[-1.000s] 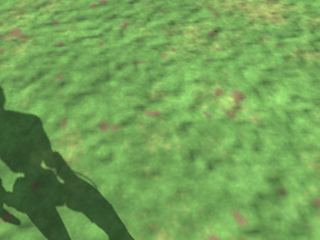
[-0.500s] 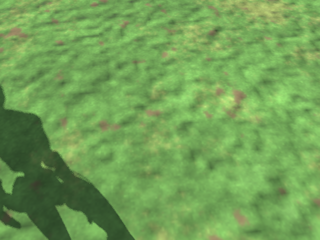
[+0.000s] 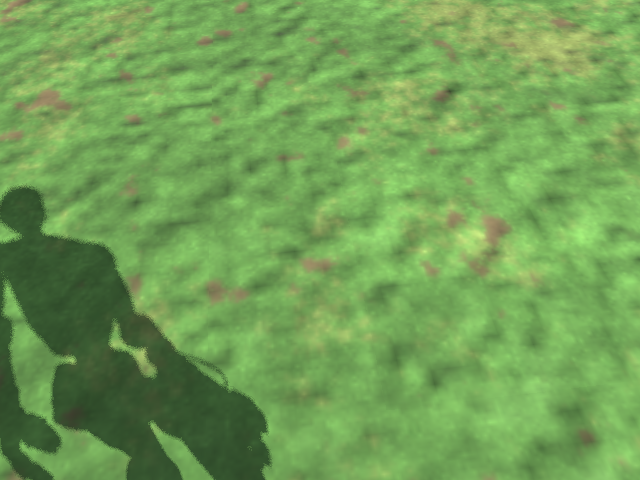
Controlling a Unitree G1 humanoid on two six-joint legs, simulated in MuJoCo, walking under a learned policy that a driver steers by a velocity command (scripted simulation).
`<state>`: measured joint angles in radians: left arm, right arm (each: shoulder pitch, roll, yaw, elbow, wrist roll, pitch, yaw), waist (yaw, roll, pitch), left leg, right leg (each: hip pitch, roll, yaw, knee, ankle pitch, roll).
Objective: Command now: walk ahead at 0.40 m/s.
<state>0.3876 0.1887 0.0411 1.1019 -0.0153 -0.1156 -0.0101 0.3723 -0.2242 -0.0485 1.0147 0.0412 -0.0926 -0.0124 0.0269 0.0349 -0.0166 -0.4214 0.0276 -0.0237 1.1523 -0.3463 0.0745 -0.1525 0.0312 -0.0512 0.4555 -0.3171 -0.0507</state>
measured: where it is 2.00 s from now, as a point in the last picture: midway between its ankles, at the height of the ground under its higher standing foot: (307, 264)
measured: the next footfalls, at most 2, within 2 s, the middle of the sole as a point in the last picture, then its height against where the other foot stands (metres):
left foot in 0.34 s outside the picture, level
right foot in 0.92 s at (394, 406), level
